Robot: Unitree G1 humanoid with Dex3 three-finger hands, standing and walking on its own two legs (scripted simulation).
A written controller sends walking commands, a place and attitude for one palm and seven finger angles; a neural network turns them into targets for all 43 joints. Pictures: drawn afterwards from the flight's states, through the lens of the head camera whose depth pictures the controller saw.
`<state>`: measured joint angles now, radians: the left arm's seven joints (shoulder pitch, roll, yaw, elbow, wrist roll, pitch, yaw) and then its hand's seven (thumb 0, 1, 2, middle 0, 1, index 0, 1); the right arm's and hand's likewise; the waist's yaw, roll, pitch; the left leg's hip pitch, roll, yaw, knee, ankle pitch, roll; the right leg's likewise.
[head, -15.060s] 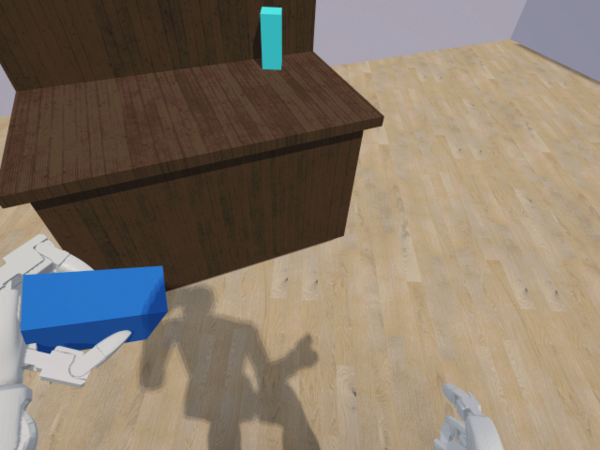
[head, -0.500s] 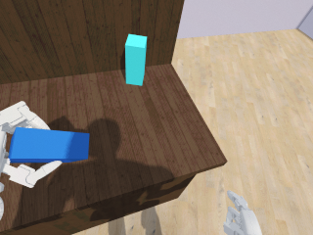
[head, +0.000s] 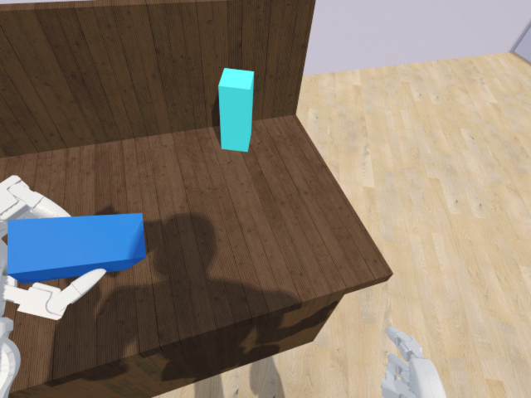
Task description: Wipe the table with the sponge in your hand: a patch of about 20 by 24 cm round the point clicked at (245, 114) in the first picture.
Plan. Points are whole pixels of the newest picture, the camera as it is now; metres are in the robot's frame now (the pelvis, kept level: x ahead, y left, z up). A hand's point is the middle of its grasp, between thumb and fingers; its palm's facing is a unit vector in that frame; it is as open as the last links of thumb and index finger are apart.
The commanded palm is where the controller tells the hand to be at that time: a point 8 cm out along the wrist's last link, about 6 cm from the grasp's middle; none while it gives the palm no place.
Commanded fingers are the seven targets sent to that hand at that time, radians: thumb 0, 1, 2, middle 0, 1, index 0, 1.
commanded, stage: come to a stop and stand still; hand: left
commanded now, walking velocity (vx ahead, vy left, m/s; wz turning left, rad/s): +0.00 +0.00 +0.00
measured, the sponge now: (97, 248) +0.23 +0.23 +0.15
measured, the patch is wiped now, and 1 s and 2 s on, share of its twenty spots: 0.00 0.00 0.00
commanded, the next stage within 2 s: look again from close up in 0.34 s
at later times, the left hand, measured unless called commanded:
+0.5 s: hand (76, 250) +0.22 +0.24 +0.16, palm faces +0.34 -0.86 -0.39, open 9.3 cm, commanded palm +0.17 +0.27 +0.17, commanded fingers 0.00 0.10 1.30 -1.20 -1.60 -1.20 -1.60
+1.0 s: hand (78, 245) +0.23 +0.24 +0.16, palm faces +0.35 -0.86 -0.38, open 9.3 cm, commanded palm +0.17 +0.27 +0.17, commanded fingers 0.00 0.10 1.30 -1.20 -1.60 -1.20 -1.60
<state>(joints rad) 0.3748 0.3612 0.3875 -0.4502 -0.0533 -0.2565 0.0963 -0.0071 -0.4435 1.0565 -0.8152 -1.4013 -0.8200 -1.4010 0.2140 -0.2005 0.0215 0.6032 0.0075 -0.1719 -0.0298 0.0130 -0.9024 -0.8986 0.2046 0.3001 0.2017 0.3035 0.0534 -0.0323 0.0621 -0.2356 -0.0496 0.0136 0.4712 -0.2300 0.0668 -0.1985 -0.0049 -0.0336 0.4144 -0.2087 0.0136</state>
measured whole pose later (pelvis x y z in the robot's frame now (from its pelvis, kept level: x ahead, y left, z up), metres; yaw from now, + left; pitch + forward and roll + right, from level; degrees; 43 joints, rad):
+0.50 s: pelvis +0.00 +0.00 +0.00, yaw -1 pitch +0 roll -2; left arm 0.44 0.38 0.36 -0.48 -0.05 -0.25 0.09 -0.01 -0.45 1.06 -0.82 -1.40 -0.82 -1.40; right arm 0.20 -0.20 0.02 0.60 0.00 -0.15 -0.04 0.01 -0.90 -0.90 0.20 0.30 0.20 0.30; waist 0.03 -0.02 0.05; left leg -0.22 -0.04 0.02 0.43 -0.21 0.06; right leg -0.18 0.01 -0.03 0.36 -0.18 0.01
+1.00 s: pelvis +0.01 -0.01 +0.00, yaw -1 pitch +1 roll -1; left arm 0.42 0.38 0.36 -0.46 -0.05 -0.21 0.09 -0.01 -0.45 1.06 -0.82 -1.40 -0.82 -1.40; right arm 0.18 -0.19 0.02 0.58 0.00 -0.13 -0.05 0.01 -0.90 -0.90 0.20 0.30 0.20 0.30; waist 0.03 -0.04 0.05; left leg -0.21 -0.04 0.03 0.40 -0.20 0.05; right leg -0.18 0.00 -0.02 0.35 -0.18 0.01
